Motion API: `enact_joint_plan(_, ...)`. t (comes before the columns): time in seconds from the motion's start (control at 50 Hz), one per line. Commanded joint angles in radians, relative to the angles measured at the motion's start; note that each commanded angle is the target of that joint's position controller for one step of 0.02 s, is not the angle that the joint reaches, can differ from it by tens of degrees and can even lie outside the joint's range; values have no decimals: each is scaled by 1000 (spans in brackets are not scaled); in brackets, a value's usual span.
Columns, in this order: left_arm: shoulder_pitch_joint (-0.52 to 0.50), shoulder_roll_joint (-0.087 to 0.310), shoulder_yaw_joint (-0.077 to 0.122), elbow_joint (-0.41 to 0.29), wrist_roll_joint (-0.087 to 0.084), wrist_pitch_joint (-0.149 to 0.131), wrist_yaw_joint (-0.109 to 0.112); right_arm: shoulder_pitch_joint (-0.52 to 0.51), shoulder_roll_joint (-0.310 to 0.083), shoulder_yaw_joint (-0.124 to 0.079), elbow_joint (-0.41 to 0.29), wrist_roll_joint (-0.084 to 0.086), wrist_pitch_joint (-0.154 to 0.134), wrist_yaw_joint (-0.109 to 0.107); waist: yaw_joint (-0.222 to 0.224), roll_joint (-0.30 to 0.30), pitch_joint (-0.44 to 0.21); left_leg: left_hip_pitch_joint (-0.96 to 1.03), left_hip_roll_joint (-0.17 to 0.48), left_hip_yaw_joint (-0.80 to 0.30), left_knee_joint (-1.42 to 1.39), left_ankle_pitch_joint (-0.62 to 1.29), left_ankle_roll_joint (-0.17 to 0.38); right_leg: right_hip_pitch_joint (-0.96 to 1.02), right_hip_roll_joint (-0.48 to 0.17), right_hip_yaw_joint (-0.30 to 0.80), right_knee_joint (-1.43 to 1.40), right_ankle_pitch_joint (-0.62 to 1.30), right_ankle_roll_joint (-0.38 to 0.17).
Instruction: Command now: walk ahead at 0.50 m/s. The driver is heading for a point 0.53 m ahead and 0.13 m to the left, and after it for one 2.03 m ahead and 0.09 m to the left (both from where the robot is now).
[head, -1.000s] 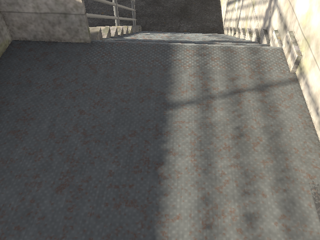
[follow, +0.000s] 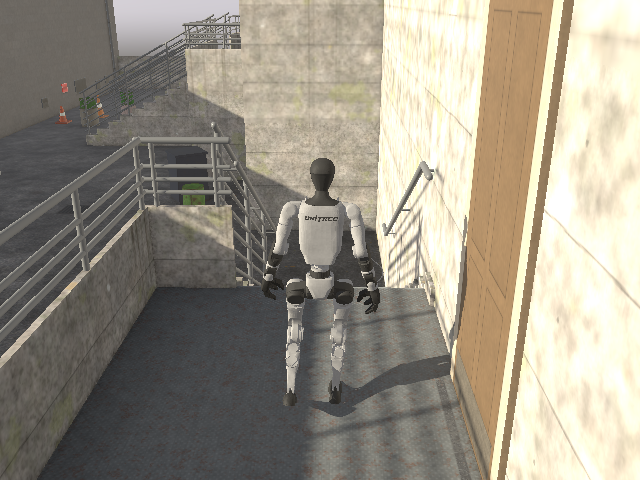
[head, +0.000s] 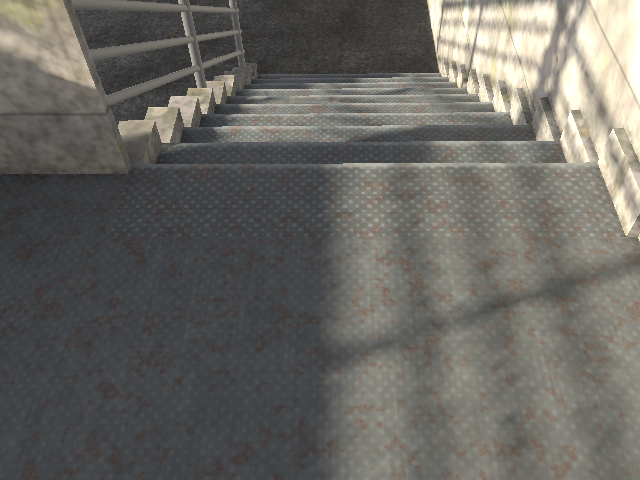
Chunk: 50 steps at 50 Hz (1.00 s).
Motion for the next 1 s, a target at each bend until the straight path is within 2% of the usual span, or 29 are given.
enact_joint_plan(0.02, 32, 71, 9, -23, 13, -14, -3, 29, -71, -28, -57, -4, 1, -9, -11, -96, -80, -189, 111, -47, -8, 108, 7, 203, -264, 318, -295, 92, -158)
enact_joint_plan(0.04, 49, 81, 11, -12, 10, -16, 0, 36, -57, -28, -54, -5, 11, -11, -18, -97, -66, -186, 116, -37, -35, 116, 0, 178, -255, 285, -315, 113, -165)
enact_joint_plan(0.1, 101, 126, 21, 11, 8, -15, 20, -62, -66, -35, -90, -16, 24, -16, -6, -73, -15, -287, 128, -28, -161, 228, -30, 183, -257, 239, -355, 165, -174)
enact_joint_plan(0.14, 137, 130, 20, 22, 6, -7, 32, -132, -63, -36, -112, -20, 22, -14, 12, -69, -3, -342, 125, -24, -266, 325, -44, 221, -250, 214, -361, 188, -161)
enact_joint_plan(0.22, 172, 138, 19, 38, 6, -3, 44, -230, -39, -25, -135, -8, 18, 4, 46, -81, 17, -322, 94, 5, -459, 491, -34, 263, -228, 104, -376, 184, -117)
enact_joint_plan(0.34, 239, 142, 24, 80, 4, 16, 49, -369, -30, -9, -206, 2, 15, 42, 90, -66, 68, -385, 53, 22, -584, 420, 5, 462, -295, 20, -321, 265, -100)
enact_joint_plan(0.38, 190, 155, 27, 66, 4, 33, 58, -359, -41, -12, -225, -7, 11, 58, 60, -86, 60, -314, 17, 71, -615, 345, 25, 470, -294, -24, -217, 539, -73)
enact_joint_plan(0.4, 168, 174, 32, 53, 1, 41, 66, -319, -63, -22, -226, -14, 10, 64, 34, -114, 19, -232, -21, 109, -608, 304, 37, 472, -287, -39, -131, 745, -56)
enact_joint_plan(0.42, 150, 185, 34, 42, -1, 50, 75, -220, -95, -39, -208, -17, 7, 68, -14, -132, -47, -107, -65, 136, -614, 295, 52, 459, -271, -53, 2, 887, -35)
enact_joint_plan(0.44, 129, 186, 32, 27, -3, 57, 81, -73, -142, -65, -171, -17, 6, 66, -87, -111, -123, 86, -103, 139, -687, 384, 78, 398, -227, -79, 201, 873, 2)
enact_joint_plan(0.46, 140, 176, 23, -3, 11, 49, 82, 44, -230, -91, -157, -26, 11, 48, -126, 8, -226, 376, 38, -61, -689, 690, 142, 167, -164, -91, 517, 535, 60)
enact_joint_plan(0.48, 280, 28, -22, -25, 48, 20, 59, 11, -307, -91, -184, -40, 16, 36, 4, 252, -371, 744, 332, -523, -644, 1099, 353, -244, 41, -17, 898, -509, 127)
enact_joint_plan(0.5, 249, 117, -7, -14, 16, -8, 41, 64, -246, -78, -197, -38, 22, 35, -72, 130, -531, 765, 352, -609, -711, 1022, 388, -275, 23, 176, 1013, -526, 110)
enact_joint_plan(0.52, 142, 152, 5, -53, -19, -14, 40, -9, -204, -68, -221, -32, 26, 31, -75, 83, -408, 657, 295, -468, -733, 955, 336, -335, -31, 178, 988, -445, 93)
enact_joint_plan(0.54, 87, 153, 7, -66, -17, -9, 51, -83, -168, -60, -234, -15, 32, 28, -50, -9, -271, 492, 239, -361, -771, 877, 285, -345, -73, 152, 912, -365, 93)
enact_joint_plan(0.56, 66, 160, 16, -67, -1, 7, 65, -132, -146, -52, -250, -14, 39, 25, -21, -49, -194, 334, 205, -311, -810, 824, 261, -306, -97, 144, 850, -322, 100)
enact_joint_plan(0.58, 78, 165, 24, -78, 5, 27, 72, -150, -141, -49, -258, -25, 44, 22, 15, -33, -166, 216, 182, -286, -840, 791, 253, -233, -110, 150, 802, -300, 101)
enact_joint_plan(0.62, 107, 128, 24, -90, 11, 56, 82, -162, -160, -55, -269, -39, 46, 21, 45, 16, -151, 102, 148, -246, -866, 795, 251, -169, -95, 136, 713, -272, 112)
enact_joint_plan(0.68, 81, 117, 25, -111, 19, 72, 96, -145, -189, -65, -279, -29, 54, 4, 43, 45, -181, 97, 125, -235, -854, 773, 234, -186, -71, 138, 577, -191, 138)
enact_joint_plan(0.74, 11, 122, 28, -139, 16, 86, 98, -139, -194, -66, -294, -15, 78, -17, 20, 63, -187, 112, 103, -280, -856, 505, 191, -212, -59, 161, 468, -108, 151)
enact_joint_plan(0.78, -42, 122, 28, -161, 11, 89, 97, -138, -194, -66, -302, -14, 91, -27, 3, 83, -163, 110, 87, -321, -863, 320, 167, -215, -46, 174, 390, -85, 153)
enact_joint_plan(0.82, -43, 118, 25, -159, 7, 86, 90, -141, -173, -56, -303, -24, 97, -33, -8, 104, -155, 126, 97, -316, -859, 258, 161, -195, -60, 168, 324, -64, 154)
enact_joint_plan(0.86, -44, 112, 19, -159, 8, 77, 82, -133, -141, -41, -294, -38, 98, -32, -17, 114, -157, 119, 107, -303, -833, 316, 165, -119, -74, 153, 264, -77, 149)
enact_joint_plan(0.9, -21, 97, 13, -152, 9, 65, 68, -131, -93, -15, -280, -49, 92, -21, -4, 106, -168, 105, 112, -282, -785, 413, 159, 8, -74, 132, 160, -80, 127)
enact_joint_plan(0.92, 5, 80, 8, -142, 11, 57, 60, -134, -74, -4, -270, -47, 88, -16, 19, 94, -164, 90, 96, -257, -758, 421, 135, 96, -66, 115, 30, 14, 105)
enact_joint_plan(0.94, -2, 96, 7, -145, 21, 52, 55, -85, -64, 2, -251, -48, 80, -11, 10, 67, -147, 85, 62, -239, -743, 379, 90, 155, -84, 142, -64, 148, 79)
enact_joint_plan(0.96, -13, 175, 20, -160, 33, 51, 57, -29, -73, 2, -246, -66, 70, -11, -38, -30, -153, 64, -5, -188, -672, 249, 40, 212, -186, 256, -47, 385, 33)
enact_joint_plan(0.98, -59, 208, 26, -170, 34, 58, 59, 31, -87, -7, -239, -64, 62, -10, -103, -169, -149, 53, -85, -95, -640, 69, -3, 198, -239, 307, -27, 441, -48)
enact_joint_plan(1.0, -73, 169, 22, -173, 23, 65, 56, -19, -111, -9, -247, -66, 63, -15, -76, -207, -141, 108, -79, -63, -647, 77, -33, 117, -246, 352, -63, 278, -86)
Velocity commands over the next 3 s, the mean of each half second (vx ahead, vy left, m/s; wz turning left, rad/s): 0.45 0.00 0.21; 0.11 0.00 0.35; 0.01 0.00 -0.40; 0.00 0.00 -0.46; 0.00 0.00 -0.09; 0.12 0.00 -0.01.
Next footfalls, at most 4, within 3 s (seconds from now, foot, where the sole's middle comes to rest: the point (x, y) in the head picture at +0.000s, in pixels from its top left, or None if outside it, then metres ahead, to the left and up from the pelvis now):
0.46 left None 0.41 0.16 -0.77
0.94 right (371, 462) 0.51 -0.05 -0.77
1.52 right None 0.47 -0.11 -0.77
2.00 left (288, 474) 0.49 0.12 -0.77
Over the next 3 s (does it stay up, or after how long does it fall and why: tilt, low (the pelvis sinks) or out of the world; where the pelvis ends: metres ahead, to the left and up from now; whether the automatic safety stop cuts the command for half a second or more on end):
stays up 0.48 -0.02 -0.01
